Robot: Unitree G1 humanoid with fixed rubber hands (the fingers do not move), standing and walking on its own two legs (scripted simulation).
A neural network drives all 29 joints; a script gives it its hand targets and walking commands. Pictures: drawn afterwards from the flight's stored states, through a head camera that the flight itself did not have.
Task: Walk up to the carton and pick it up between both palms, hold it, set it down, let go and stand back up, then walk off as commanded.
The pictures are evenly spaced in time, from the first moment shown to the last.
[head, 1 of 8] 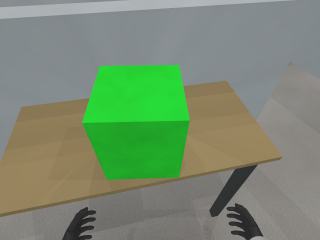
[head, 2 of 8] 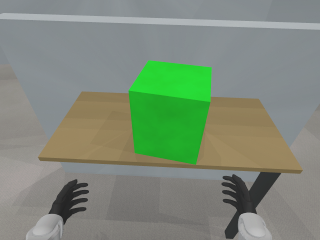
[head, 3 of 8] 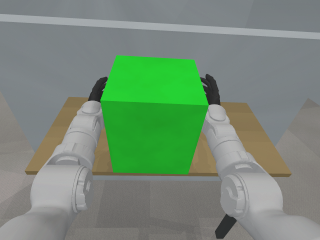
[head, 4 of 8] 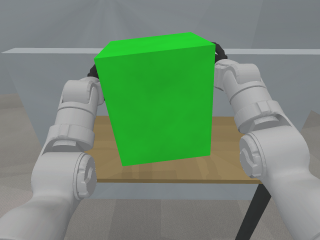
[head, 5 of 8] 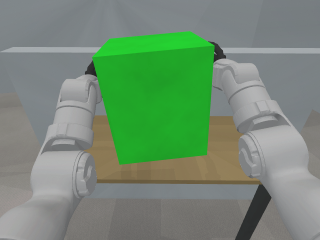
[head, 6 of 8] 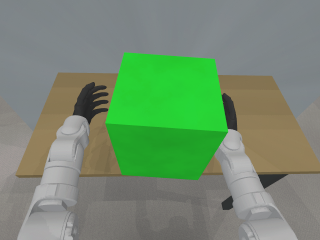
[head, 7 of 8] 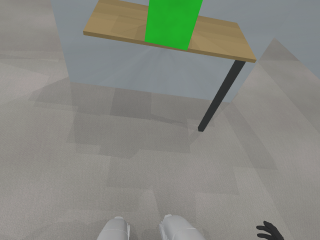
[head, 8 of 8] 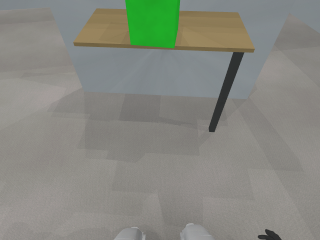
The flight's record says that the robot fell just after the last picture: no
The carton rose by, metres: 0.20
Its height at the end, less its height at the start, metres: +0.00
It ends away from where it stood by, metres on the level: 0.05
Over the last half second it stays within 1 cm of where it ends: yes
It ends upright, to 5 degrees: yes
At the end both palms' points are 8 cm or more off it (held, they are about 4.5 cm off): yes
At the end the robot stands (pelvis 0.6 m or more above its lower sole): yes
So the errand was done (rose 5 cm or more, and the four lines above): yes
